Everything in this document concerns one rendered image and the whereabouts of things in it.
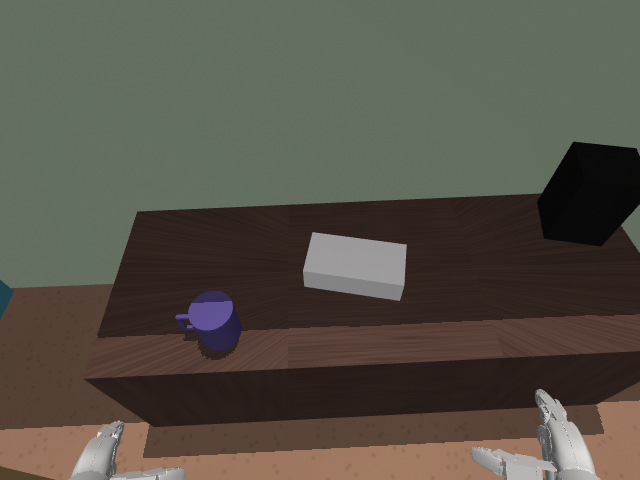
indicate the right robot hand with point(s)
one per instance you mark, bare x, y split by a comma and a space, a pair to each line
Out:
563, 447

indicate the left robot hand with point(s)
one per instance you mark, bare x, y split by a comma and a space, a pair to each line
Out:
100, 453

